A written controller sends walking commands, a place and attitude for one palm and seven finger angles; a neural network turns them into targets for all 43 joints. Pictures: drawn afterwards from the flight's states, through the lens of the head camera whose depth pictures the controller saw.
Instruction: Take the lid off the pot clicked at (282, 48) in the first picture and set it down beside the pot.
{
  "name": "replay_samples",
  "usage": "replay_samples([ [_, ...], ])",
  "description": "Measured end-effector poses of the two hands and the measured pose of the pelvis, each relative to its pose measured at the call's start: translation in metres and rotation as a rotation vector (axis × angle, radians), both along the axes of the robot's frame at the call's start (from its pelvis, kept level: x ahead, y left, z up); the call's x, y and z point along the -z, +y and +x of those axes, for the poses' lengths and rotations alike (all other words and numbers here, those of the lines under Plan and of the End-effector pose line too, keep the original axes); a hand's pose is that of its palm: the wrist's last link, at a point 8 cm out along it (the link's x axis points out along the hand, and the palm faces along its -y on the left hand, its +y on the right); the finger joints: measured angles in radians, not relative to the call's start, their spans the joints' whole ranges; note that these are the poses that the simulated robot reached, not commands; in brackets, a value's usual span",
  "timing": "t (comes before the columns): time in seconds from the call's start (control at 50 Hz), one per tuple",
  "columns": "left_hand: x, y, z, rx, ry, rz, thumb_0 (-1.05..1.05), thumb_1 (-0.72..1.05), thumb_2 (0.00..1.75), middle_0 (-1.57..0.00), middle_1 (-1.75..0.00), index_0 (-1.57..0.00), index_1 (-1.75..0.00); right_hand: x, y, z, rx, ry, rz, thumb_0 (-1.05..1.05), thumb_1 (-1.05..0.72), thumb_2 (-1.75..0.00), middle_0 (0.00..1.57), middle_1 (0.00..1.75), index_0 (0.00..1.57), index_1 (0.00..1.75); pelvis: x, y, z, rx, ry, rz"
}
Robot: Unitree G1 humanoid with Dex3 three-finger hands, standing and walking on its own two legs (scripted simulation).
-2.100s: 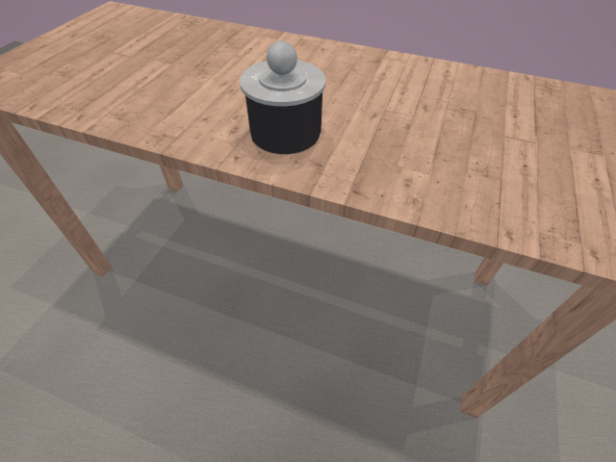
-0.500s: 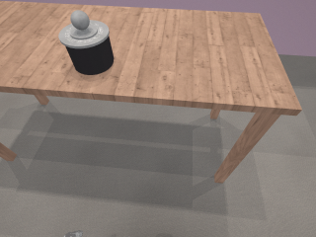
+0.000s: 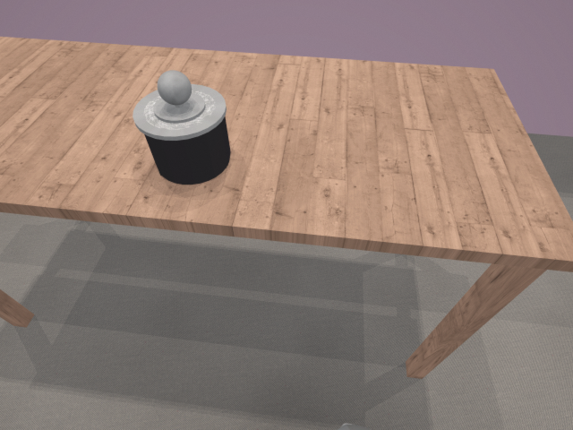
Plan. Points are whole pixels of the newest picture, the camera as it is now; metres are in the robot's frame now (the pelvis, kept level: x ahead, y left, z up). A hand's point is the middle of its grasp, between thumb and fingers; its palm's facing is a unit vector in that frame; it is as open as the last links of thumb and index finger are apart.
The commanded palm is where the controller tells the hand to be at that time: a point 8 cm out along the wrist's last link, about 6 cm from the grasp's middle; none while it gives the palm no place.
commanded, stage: come to a stop and stand still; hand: left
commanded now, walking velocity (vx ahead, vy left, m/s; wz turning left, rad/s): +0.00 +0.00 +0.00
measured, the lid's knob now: (174, 87) +0.58 +0.21 +0.17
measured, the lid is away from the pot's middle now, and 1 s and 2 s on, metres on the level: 0.00 0.00 0.00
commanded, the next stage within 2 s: look again from close up in 0.92 s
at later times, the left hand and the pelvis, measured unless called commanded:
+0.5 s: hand out of the picture +0.06 +0.23 -0.19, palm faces +0.08 -0.97 -0.21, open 7.3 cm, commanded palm none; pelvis +0.03 +0.03 -0.01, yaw +1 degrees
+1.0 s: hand out of the picture +0.06 +0.21 -0.17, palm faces +0.03 -0.97 -0.25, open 7.3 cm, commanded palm none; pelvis +0.04 +0.03 -0.01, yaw +1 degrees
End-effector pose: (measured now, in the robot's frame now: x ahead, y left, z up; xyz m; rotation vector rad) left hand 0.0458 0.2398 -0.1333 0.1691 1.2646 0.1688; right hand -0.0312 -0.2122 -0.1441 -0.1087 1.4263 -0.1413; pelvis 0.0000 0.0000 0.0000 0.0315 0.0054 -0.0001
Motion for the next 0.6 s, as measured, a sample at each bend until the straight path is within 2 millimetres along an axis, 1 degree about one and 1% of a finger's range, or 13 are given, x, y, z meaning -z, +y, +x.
replay_samples([
  [0.06, -0.005, -0.007, 0.025, 0.013, -0.043, 0.014, 0.01, 0.91, 0.9, -0.19, -0.3, -0.2, -0.3, 0.01, 0.005, 0.011, 0.01, 0.008, 0.038, 0.0, -0.91, -0.9, 0.2, 0.3, 0.2, 0.3, 0.003, -0.003, 0.015, -0.001, -0.004, 0.01],
  [0.1, -0.001, -0.013, 0.038, 0.015, -0.069, 0.028, 0.0, 0.91, 0.9, -0.19, -0.3, -0.2, -0.3, 0.02, 0.005, 0.021, 0.016, 0.01, 0.056, 0.0, -0.91, -0.9, 0.2, 0.3, 0.2, 0.3, 0.01, -0.007, 0.024, 0.002, -0.007, 0.023],
  [0.16, -0.001, -0.021, 0.045, -0.002, -0.068, 0.024, 0.0, 0.91, 0.9, -0.19, -0.3, -0.2, -0.3, 0.024, 0.002, 0.043, 0.01, 0.014, 0.055, 0.0, -0.91, -0.9, 0.2, 0.3, 0.2, 0.3, 0.01, -0.008, 0.034, -0.02, -0.01, 0.004],
  [0.2, -0.002, -0.019, 0.046, -0.029, -0.067, 0.034, 0.0, 0.93, 0.9, -0.2, -0.3, -0.2, -0.3, 0.021, 0.0, 0.061, 0.001, 0.0, 0.043, 0.0, -0.91, -0.9, 0.2, 0.3, 0.2, 0.3, 0.007, -0.008, 0.037, -0.029, -0.009, -0.001],
  [0.26, -0.003, -0.012, 0.042, -0.05, -0.048, 0.038, -0.01, 0.94, 0.9, -0.2, -0.3, -0.2, -0.3, 0.016, -0.008, 0.086, -0.019, -0.026, 0.005, 0.01, -0.93, -0.9, 0.2, 0.3, 0.2, 0.3, 0.004, -0.004, 0.039, -0.031, -0.008, 0.0],
  [0.32, 0.0, -0.003, 0.033, -0.056, -0.012, 0.032, 0.0, 0.94, 0.9, -0.2, -0.3, -0.2, -0.3, 0.008, -0.014, 0.109, -0.029, -0.075, -0.033, 0.01, -0.93, -0.9, 0.2, 0.3, 0.2, 0.3, 0.003, 0.003, 0.039, -0.025, -0.008, 0.003],
  [0.4, 0.011, 0.014, 0.018, -0.056, 0.038, 0.01, 0.0, 0.92, 0.9, -0.2, -0.3, -0.2, -0.3, -0.002, -0.013, 0.133, -0.041, -0.16, -0.082, 0.01, -0.93, -0.9, 0.2, 0.3, 0.2, 0.3, 0.006, 0.017, 0.036, -0.015, -0.014, -0.003],
  [0.44, 0.021, 0.025, 0.012, -0.059, 0.055, -0.005, 0.0, 0.92, 0.9, -0.2, -0.3, -0.2, -0.3, -0.003, -0.009, 0.138, -0.049, -0.199, -0.108, 0.01, -0.92, -0.9, 0.2, 0.3, 0.2, 0.3, 0.012, 0.027, 0.036, -0.014, -0.018, -0.025],
  [0.48, 0.026, 0.033, 0.008, -0.064, 0.071, -0.009, 0.0, 0.92, 0.9, -0.2, -0.3, -0.2, -0.3, -0.007, -0.001, 0.138, -0.064, -0.206, -0.117, 0.0, -0.92, -0.9, 0.2, 0.3, 0.2, 0.3, 0.013, 0.032, 0.034, -0.016, -0.026, -0.021],
  [0.54, 0.023, 0.041, 0.004, -0.073, 0.078, -0.009, 0.0, 0.92, 0.9, -0.2, -0.3, -0.2, -0.3, -0.012, 0.012, 0.135, -0.09, -0.193, -0.107, 0.0, -0.92, -0.9, 0.2, 0.3, 0.2, 0.3, 0.007, 0.035, 0.031, -0.028, -0.021, -0.022],
  [0.6, 0.016, 0.044, -0.001, -0.08, 0.069, -0.006, 0.0, 0.91, 0.9, -0.2, -0.3, -0.2, -0.3, -0.011, 0.023, 0.132, -0.106, -0.176, -0.077, 0.0, -0.91, -0.9, 0.2, 0.3, 0.2, 0.3, 0.003, 0.037, 0.029, -0.035, -0.013, -0.024],
])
